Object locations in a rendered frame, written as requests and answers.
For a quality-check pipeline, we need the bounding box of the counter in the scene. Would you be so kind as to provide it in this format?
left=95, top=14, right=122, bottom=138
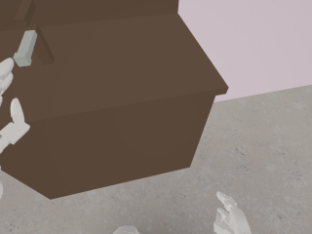
left=0, top=0, right=229, bottom=200

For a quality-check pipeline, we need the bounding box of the robot left hand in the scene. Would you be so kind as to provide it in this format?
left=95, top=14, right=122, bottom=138
left=0, top=58, right=30, bottom=154

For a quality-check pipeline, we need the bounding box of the tap lever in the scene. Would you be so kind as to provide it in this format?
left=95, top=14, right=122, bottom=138
left=13, top=30, right=37, bottom=67

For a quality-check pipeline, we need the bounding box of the robot right hand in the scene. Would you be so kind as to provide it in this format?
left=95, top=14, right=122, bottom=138
left=214, top=191, right=252, bottom=234

